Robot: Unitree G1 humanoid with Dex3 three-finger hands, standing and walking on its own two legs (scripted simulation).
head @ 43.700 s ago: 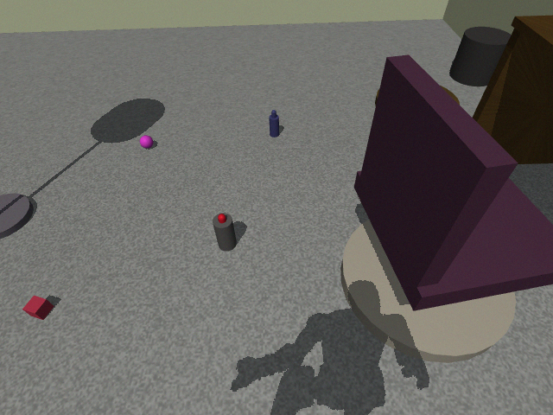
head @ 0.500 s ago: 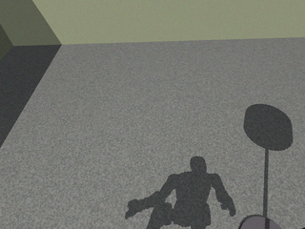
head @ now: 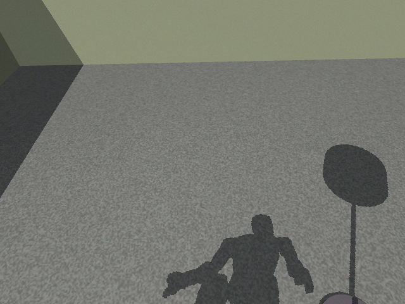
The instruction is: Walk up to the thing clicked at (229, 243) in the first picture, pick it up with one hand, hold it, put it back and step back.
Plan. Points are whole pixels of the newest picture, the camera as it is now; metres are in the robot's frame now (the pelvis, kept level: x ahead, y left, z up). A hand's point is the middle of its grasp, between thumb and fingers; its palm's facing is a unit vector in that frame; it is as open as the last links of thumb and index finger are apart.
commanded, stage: walk up
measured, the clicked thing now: out of the picture +0.05 -1.72 -0.68
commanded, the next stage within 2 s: stand in 1.78 s
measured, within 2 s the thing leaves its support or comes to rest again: neither
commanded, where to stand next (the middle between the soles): +0.23 -0.03 m, yaw +1 degrees
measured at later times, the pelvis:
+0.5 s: pelvis +0.12 -0.04 -0.01, yaw +4 degrees
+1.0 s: pelvis +0.20 -0.04 -0.03, yaw +1 degrees
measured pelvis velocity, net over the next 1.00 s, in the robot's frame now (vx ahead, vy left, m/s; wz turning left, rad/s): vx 0.20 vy -0.04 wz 0.02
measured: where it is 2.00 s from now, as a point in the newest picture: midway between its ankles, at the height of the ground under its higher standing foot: outside the picture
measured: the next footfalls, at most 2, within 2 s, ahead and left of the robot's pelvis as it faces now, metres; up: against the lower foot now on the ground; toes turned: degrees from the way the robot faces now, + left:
left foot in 0.54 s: +0.29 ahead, +0.10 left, +0.00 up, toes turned +6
right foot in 0.88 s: +0.27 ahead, -0.16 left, +0.00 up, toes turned +3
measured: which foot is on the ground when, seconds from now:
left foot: down 0.00-0.16, up 0.18-0.52, down 0.54-0.90, up 0.92-1.00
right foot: down 0.00-0.58, up 0.60-0.86, down 0.88-1.00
